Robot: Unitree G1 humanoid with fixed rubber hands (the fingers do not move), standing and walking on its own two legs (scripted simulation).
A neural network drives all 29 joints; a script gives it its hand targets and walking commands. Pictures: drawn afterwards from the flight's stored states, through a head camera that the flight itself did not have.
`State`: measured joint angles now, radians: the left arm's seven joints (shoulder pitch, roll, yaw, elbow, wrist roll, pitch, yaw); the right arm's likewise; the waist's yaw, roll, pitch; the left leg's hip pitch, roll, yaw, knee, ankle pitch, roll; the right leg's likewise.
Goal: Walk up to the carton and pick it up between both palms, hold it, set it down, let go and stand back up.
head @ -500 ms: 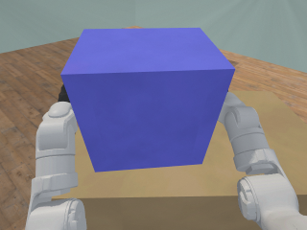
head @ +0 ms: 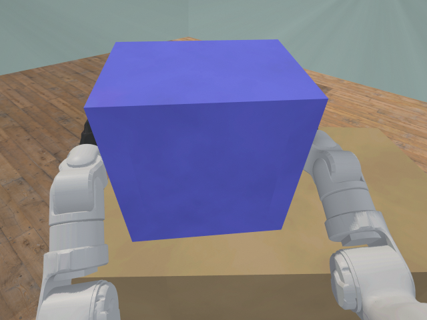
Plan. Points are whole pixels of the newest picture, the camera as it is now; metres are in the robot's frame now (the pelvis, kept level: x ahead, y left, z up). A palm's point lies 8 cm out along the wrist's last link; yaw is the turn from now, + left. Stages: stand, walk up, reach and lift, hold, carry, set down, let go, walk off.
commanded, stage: hold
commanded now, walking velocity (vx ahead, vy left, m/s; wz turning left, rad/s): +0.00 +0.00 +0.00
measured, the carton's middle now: (204, 142) +0.37 +0.00 +0.21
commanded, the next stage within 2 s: set down in 1.20 s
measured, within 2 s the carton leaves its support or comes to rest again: neither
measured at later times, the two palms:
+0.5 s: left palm (93, 146) +0.35 +0.19 +0.22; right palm (305, 134) +0.36 -0.19 +0.23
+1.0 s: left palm (92, 149) +0.35 +0.19 +0.21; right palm (304, 134) +0.36 -0.18 +0.23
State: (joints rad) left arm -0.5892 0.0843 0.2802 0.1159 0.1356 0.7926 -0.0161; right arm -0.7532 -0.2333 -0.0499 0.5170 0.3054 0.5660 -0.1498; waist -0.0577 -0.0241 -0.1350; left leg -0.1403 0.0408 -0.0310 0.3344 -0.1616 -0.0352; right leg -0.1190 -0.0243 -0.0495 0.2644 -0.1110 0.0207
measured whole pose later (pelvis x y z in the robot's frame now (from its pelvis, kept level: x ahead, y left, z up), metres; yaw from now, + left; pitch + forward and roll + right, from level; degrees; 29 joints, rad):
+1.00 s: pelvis +0.00 +0.00 +0.00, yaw +0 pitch -2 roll -1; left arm -0.60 0.09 0.28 0.13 0.13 0.78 -0.02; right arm -0.76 -0.23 -0.05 0.53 0.31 0.56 -0.15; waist -0.06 -0.03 -0.13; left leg -0.14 0.04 -0.03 0.33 -0.16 -0.04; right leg -0.12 -0.02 -0.05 0.26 -0.11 0.02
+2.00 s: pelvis +0.02 +0.00 +0.00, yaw +1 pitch -4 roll -1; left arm -0.50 0.07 0.22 0.26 0.13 0.44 0.01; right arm -0.59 -0.20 -0.03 0.61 0.19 0.18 -0.11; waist -0.07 -0.05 -0.02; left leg -0.08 0.03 -0.05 0.36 -0.21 -0.03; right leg -0.04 -0.03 -0.07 0.26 -0.15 0.03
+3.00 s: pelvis +0.03 +0.00 +0.00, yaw +0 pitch +3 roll -1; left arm -0.60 0.08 0.24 0.72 0.10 0.12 0.01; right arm -0.63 -0.14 -0.21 0.84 -0.01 0.03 -0.04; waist -0.04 -0.01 -0.07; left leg -0.20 0.03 -0.04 0.34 -0.19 -0.03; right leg -0.17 -0.03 -0.06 0.26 -0.14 0.03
